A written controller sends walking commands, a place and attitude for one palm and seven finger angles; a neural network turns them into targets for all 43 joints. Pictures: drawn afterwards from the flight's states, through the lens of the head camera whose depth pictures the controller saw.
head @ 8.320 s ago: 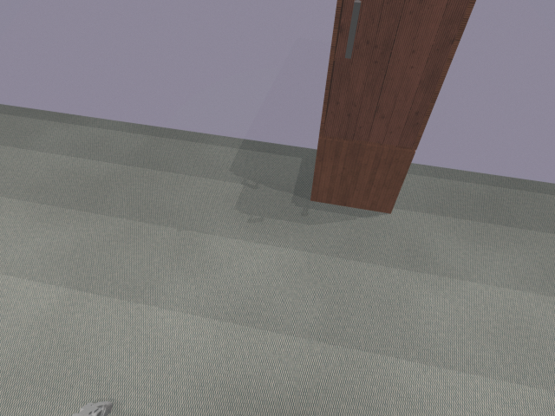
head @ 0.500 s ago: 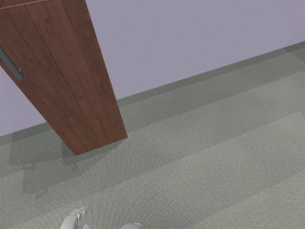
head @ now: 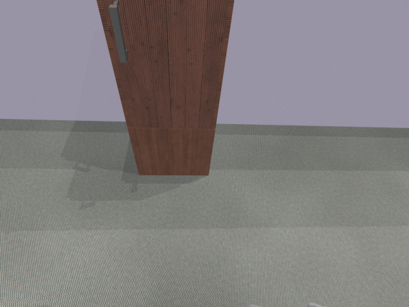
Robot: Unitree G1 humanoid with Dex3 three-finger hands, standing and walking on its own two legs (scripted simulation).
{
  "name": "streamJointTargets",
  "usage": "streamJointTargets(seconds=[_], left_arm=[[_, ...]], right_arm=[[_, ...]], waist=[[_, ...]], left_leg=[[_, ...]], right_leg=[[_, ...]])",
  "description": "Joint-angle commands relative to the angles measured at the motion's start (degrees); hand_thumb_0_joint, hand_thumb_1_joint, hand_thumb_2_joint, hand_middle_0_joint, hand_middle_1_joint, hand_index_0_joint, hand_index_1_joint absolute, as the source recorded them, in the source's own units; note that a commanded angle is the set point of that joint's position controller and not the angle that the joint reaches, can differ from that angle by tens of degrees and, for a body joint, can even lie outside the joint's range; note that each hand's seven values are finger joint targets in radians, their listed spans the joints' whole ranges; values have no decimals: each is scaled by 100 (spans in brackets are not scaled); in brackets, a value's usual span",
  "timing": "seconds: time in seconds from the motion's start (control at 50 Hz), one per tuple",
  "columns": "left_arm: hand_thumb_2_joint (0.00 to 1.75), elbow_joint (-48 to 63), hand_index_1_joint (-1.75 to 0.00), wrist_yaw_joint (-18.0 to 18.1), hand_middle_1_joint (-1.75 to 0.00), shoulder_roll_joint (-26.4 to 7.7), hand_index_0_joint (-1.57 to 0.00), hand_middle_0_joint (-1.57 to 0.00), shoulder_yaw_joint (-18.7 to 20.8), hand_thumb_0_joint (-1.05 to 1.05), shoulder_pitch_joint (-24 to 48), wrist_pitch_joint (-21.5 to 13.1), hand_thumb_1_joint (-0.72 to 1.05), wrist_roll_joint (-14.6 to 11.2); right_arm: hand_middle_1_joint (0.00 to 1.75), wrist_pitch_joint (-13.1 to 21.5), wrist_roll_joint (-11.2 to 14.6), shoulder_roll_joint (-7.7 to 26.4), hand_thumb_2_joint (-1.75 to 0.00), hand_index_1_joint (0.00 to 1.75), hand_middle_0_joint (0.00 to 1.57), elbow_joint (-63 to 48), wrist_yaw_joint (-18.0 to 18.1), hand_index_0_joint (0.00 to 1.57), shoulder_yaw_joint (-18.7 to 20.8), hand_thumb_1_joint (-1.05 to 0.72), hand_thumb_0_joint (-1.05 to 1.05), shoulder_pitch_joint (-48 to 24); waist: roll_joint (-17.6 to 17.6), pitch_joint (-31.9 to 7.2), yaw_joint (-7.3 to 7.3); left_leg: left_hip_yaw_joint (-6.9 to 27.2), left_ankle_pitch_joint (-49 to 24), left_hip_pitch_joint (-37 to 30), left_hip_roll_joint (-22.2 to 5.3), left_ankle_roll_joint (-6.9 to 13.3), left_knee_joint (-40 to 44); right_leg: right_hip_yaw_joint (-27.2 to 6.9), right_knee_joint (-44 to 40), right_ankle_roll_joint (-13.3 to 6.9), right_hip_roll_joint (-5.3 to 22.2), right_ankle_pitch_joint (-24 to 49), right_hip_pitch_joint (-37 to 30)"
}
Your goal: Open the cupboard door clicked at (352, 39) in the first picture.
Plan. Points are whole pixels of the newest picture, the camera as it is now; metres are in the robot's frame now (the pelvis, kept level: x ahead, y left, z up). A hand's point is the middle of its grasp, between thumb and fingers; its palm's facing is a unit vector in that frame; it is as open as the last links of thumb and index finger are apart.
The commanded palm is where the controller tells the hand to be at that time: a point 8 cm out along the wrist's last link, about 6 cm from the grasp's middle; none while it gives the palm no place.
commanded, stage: turn to face it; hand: left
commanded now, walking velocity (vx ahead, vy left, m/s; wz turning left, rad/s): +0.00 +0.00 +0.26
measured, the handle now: (120, 32) +0.82 +0.34 +0.10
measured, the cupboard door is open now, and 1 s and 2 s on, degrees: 0 0 0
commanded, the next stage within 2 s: take the last steps up to it in 0.08 s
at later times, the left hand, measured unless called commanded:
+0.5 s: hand out of the picture -0.03 +0.14 -0.14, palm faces +0.20 -0.95 -0.23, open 7.4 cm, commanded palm none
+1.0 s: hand out of the picture +0.10 +0.28 -0.17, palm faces +0.18 -0.97 -0.16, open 7.4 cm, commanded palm none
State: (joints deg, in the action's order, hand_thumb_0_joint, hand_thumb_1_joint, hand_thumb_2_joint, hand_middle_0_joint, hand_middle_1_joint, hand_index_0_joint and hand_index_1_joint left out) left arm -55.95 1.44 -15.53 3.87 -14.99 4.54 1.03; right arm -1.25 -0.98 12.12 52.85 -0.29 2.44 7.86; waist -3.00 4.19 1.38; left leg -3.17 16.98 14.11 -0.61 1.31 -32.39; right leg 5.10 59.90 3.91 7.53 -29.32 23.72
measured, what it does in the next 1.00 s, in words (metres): walks ahead: right foot, then left foot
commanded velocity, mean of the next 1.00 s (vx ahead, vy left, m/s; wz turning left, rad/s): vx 0.25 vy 0.02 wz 0.07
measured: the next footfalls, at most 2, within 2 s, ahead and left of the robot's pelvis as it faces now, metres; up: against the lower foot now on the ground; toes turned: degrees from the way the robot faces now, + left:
right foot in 0.26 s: +0.04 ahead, -0.13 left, +0.00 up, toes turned -1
left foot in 0.78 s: +0.13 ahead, +0.18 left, +0.00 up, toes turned +18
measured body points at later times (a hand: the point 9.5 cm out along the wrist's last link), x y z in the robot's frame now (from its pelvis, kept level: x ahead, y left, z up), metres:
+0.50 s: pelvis +0.01 -0.03 +0.02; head +0.00 -0.06 +0.47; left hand -0.04 +0.20 -0.12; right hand +0.06 -0.27 -0.15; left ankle -0.01 +0.13 -0.64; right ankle +0.00 -0.13 -0.73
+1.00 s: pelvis +0.12 +0.10 +0.01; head +0.12 +0.13 +0.46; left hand +0.09 +0.34 -0.16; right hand +0.18 -0.12 -0.13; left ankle +0.09 +0.16 -0.73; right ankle +0.14 -0.03 -0.64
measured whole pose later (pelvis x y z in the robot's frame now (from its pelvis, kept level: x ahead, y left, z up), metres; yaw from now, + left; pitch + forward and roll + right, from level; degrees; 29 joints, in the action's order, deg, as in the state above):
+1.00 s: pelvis +0.12 +0.10 +0.01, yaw +7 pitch -1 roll +0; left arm -62.5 0.2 -10.6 3.7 -17.4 -0.3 2.0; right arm 5.0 -0.7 8.1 60.2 1.4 2.6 16.1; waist -2.8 0.5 0.4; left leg -11.4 14.6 6.2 0.4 4.2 -21.5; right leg 4.4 65.6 0.5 6.3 -14.8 29.8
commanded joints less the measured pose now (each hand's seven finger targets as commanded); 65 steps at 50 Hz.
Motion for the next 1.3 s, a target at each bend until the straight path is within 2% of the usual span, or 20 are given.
streamJointTargets(seconds=[0.0,0.16,0.22,0.24,0.26,0.28,0.3,0.34,0.4,0.56,0.68,0.72,0.74,0.76,0.78,0.88,1.02,1.14,1.22,1.28], left_arm=[[90,434,-30,-61,-30,-255,-20,-20,9,0,110,-238,90,-35],[90,407,-30,-5,-30,-85,-20,-20,-52,0,-6,-311,90,-61],[90,109,-30,-18,-30,-142,-20,-20,-39,0,-760,-459,90,-3],[90,72,-30,6,-30,-578,-20,-20,47,0,-944,-540,90,104],[90,154,-30,19,-30,-1020,-20,-20,129,0,-1011,-540,90,90],[90,225,-30,31,-30,-969,-20,-20,102,0,-944,-523,90,45],[90,217,-30,44,-30,-784,-20,-20,117,0,-635,-599,90,32],[90,227,-30,21,-30,-404,-20,-20,-8,0,-337,-686,90,13],[90,97,-30,16,-30,-188,-20,-20,-49,0,-616,-789,90,10],[90,-480,-30,20,-30,-93,-20,-20,-60,0,-1540,-890,90,91],[90,-666,-30,6,-30,-199,-20,-20,-23,0,-1382,-809,90,105],[90,-675,-30,-5,-30,-88,-20,-20,-23,0,-1227,-747,90,59],[90,-648,-30,-33,-30,180,-20,-20,-78,0,-1279,-728,90,29],[90,-459,-30,-66,-30,494,-20,-20,-147,0,-1239,-696,90,-5],[90,-270,-30,-41,-30,389,-20,-20,-127,0,-800,-673,90,34],[90,-545,-30,-172,-30,545,-20,-20,-69,0,-672,-627,90,84],[90,-317,-30,-182,-30,453,-20,-20,2,0,-252,-458,90,55],[90,130,-30,-205,-30,459,-20,-20,-70,0,887,-466,90,37],[90,292,-30,-203,-30,546,-20,-20,-138,0,1337,-537,90,1],[90,112,-30,-161,-30,457,-20,-20,-138,0,736,-612,90,4]], right_arm=[[30,59,-25,1073,-90,30,20,-236,125,20,204,-90,0,138],[30,-1,-43,1038,-90,30,20,-122,88,20,238,-90,0,180],[30,-4,7,782,-90,30,20,-99,63,20,195,-90,0,90],[30,-8,61,359,-90,30,20,-161,40,20,146,-90,0,219],[30,-35,19,346,-90,30,20,-381,6,20,135,-90,0,-32],[30,-71,-48,620,-90,30,20,-406,-40,20,222,-90,0,-229],[30,-99,-77,641,-90,30,20,-249,-86,20,268,-90,0,-97],[30,-105,-101,558,-90,30,20,18,-146,20,289,-90,0,266],[30,-59,-90,319,-90,30,20,255,-179,20,253,-90,0,633],[30,69,-46,142,-90,30,20,106,-217,20,180,-90,0,-21],[30,237,10,-26,-90,30,20,176,-213,20,99,-90,0,181],[30,336,0,160,-90,30,20,515,-141,20,138,-90,0,1086],[30,401,-34,610,-90,30,20,740,-60,20,249,-90,0,1837],[30,413,-50,1226,-90,30,20,861,20,20,405,-90,0,2432],[30,350,-45,1250,-90,30,20,917,84,20,386,-90,0,2586],[30,562,-16,142,-90,30,20,712,164,20,92,-90,0,1420],[30,655,36,77,-90,30,20,900,230,20,18,-90,0,1694],[30,625,-33,76,-90,30,20,1150,265,20,0,-90,0,2283],[30,567,-78,155,-90,30,20,1297,275,20,12,-90,0,2521],[30,515,-39,253,-90,30,20,1343,286,20,18,-90,0,2439]], waist=[[1244,-397,-173],[1277,-458,-162],[661,-652,183],[-737,-564,252],[-1561,-154,396],[-817,136,376],[-1056,374,181],[-550,585,-86],[-516,171,-94],[-613,333,251],[-836,302,90],[-109,-41,-325],[1100,-477,-630],[2626,-722,-761],[2064,-456,-823],[737,229,-225],[822,244,-37],[678,574,-315],[710,502,-462],[969,84,-207]], left_leg=[[1100,-2825,-449,-1324,759,1312],[1569,-2205,-261,-1326,819,1273],[1245,136,681,-723,355,598],[577,1185,1681,3,-24,-767],[423,1735,2344,268,-204,-1969],[761,1417,2356,32,-161,-2677],[854,890,2395,-96,-136,-3031],[671,50,2202,-201,-194,-3420],[406,-523,2137,-190,-325,-3342],[64,-392,2362,-532,-370,-1984],[-385,15,670,-328,-155,-327],[-579,-328,-951,-159,-163,452],[304,187,-1921,-813,-15,918],[2265,800,-2382,-2118,364,1722],[2618,1185,-2001,-2437,599,2159],[886,-797,-493,-1718,512,2305],[232,-2713,-1126,-1518,492,2236],[213,-3529,-1603,-1633,684,2057],[-61,-4611,-1843,-1589,624,1654],[-209,-6002,-1761,-1533,509,809]], right_leg=[[-223,38,71,-105,376,317],[-119,-1847,3,-434,549,-578],[-167,-3638,-37,-337,1400,-2096],[-1563,-4542,-356,790,284,-2588],[-3013,-5229,-910,1900,-358,-2112],[-3020,-5525,-1128,2027,-1297,-1391],[-2903,-5674,-962,1758,-1600,-993],[-1952,-5484,-696,1289,-810,-745],[-912,-5208,-583,863,474,-1369],[-825,-5284,-972,1193,782,-2002],[-422,-4723,-960,1118,1200,-1280],[15,-3783,-735,700,1012,-552],[381,-2315,-525,225,870,0],[620,-560,-269,-383,-546,1111],[21,284,-412,-332,-528,1464],[-315,788,-364,136,1326,1013],[-361,556,-241,-53,2028,1646],[-126,-581,-306,-83,2030,1905],[180,-1741,-471,-327,1786,1305],[434,-2343,-675,-730,1675,87]])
